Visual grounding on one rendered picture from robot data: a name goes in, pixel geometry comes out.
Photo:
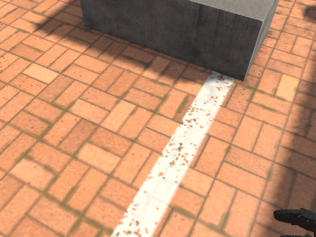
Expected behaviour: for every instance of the right robot hand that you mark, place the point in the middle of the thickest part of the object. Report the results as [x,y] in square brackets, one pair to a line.
[302,217]

